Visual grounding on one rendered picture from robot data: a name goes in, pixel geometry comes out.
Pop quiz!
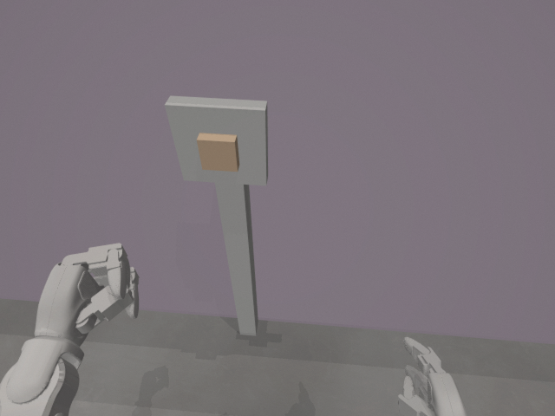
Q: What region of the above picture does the panel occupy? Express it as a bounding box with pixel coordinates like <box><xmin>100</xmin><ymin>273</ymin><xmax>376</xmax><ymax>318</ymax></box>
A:
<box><xmin>165</xmin><ymin>95</ymin><xmax>268</xmax><ymax>336</ymax></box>

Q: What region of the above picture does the left robot forearm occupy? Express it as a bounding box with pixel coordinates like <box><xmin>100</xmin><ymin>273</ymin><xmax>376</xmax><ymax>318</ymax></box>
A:
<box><xmin>0</xmin><ymin>336</ymin><xmax>84</xmax><ymax>416</ymax></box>

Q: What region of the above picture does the button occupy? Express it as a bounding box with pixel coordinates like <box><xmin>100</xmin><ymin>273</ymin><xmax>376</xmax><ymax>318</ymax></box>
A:
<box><xmin>197</xmin><ymin>133</ymin><xmax>239</xmax><ymax>172</ymax></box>

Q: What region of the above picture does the robot left hand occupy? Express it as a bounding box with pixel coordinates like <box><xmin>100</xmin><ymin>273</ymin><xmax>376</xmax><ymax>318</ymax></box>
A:
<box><xmin>35</xmin><ymin>243</ymin><xmax>139</xmax><ymax>347</ymax></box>

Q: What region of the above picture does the robot right hand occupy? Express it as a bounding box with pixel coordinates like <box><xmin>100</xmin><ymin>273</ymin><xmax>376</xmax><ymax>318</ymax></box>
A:
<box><xmin>398</xmin><ymin>337</ymin><xmax>467</xmax><ymax>416</ymax></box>

